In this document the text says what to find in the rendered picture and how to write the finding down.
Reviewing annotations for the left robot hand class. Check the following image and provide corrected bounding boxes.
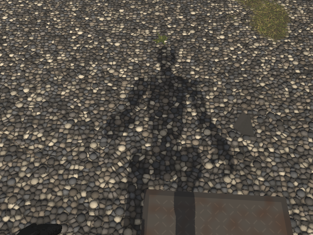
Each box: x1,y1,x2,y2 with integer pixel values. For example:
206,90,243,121
17,223,63,235

